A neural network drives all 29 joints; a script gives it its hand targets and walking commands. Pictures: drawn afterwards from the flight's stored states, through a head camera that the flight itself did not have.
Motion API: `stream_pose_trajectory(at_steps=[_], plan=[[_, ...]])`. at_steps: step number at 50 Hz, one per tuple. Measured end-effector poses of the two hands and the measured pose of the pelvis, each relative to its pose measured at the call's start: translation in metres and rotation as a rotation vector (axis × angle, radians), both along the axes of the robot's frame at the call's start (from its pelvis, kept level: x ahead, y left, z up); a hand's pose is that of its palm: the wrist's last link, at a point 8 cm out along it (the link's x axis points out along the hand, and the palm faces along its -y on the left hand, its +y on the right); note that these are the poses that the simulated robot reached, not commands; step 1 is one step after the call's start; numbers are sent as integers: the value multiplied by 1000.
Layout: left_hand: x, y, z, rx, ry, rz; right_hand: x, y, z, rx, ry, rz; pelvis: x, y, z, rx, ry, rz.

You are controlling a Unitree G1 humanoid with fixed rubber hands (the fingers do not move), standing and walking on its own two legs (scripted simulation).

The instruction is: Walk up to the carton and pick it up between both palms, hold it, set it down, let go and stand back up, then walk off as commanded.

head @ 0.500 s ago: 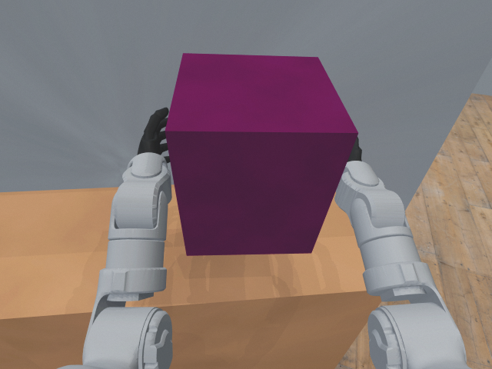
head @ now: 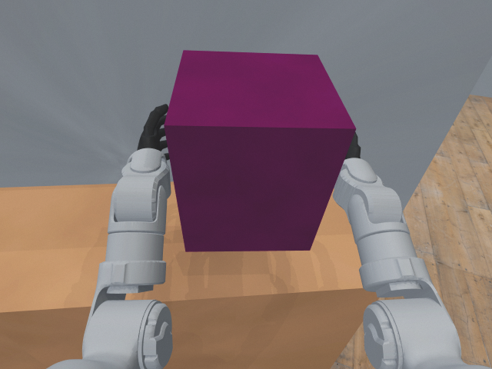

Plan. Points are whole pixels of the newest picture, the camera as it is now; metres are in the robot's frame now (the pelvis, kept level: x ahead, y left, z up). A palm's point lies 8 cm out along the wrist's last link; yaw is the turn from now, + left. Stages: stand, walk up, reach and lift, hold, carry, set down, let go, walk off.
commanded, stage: hold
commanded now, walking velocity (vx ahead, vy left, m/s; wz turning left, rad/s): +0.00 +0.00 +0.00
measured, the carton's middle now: (250, 155) +0.39 +0.00 +0.19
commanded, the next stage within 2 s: set down in 1.82 s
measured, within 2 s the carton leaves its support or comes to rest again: neither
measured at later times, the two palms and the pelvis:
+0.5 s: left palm (153, 153) +0.37 +0.15 +0.20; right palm (344, 161) +0.37 -0.15 +0.19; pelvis +0.00 +0.00 +0.00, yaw +0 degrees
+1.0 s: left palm (151, 156) +0.37 +0.15 +0.20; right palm (344, 164) +0.37 -0.15 +0.19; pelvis +0.01 +0.00 +0.00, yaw +0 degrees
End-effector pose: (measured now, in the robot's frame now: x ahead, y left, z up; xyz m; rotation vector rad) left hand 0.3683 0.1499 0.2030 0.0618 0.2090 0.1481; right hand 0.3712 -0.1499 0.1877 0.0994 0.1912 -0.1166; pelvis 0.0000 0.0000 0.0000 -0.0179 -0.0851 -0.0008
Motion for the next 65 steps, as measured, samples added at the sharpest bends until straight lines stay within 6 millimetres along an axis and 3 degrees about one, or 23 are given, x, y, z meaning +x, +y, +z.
stream_pose_trajectory(at_steps=[39, 65], plan=[[0, 2, -2, 4, -9, -2, 1, 2, 0, -4, -11, 2, 8, 2, 0, -5, -7, -1], [-1, 0, 1, 2, -6, -6, -2, 0, 1, -7, -9, -5, 1, 3, 0, 0, -5, -9]])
